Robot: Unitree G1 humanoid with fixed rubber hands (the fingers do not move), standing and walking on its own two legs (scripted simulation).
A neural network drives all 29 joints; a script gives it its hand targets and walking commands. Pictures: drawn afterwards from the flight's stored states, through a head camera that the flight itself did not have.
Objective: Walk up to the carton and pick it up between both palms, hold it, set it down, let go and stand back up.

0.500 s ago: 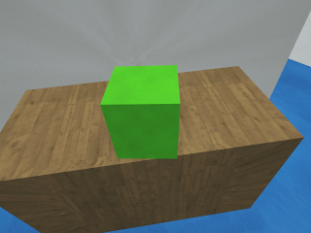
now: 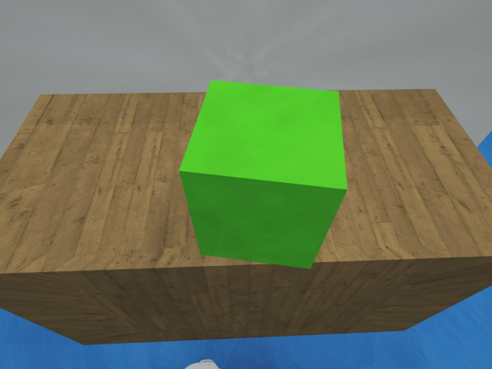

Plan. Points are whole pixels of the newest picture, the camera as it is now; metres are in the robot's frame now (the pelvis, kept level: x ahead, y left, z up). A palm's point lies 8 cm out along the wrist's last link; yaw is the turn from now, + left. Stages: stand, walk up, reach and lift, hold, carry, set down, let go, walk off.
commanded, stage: walk up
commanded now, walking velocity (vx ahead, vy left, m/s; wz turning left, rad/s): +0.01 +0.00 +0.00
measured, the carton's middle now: (263, 180) +0.43 +0.02 +0.05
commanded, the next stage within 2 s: stand in 1.00 s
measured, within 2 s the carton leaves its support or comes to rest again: neither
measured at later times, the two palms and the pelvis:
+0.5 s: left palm out of the picture +0.04 +0.26 -0.15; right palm out of the picture +0.05 -0.19 -0.11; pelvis +0.00 +0.03 +0.01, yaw +0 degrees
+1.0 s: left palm out of the picture -0.02 +0.25 -0.13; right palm out of the picture -0.02 -0.16 -0.12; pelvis -0.01 +0.05 +0.02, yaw +0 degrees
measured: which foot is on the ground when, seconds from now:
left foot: down 0.00-0.14, up 0.16-0.36, down 0.38-1.00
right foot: up 0.00-0.06, down 0.08-0.40, up 0.42-0.66, down 0.68-1.00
